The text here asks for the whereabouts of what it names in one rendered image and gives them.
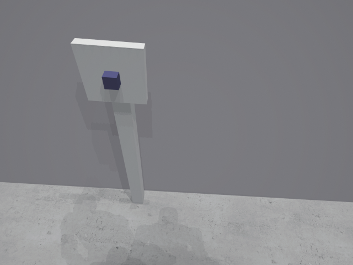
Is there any panel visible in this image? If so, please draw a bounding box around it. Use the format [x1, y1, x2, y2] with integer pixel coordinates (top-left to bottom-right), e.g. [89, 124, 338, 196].
[71, 38, 148, 204]

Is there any button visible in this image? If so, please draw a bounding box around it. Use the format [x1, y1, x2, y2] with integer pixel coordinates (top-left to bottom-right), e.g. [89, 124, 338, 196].
[102, 71, 121, 90]

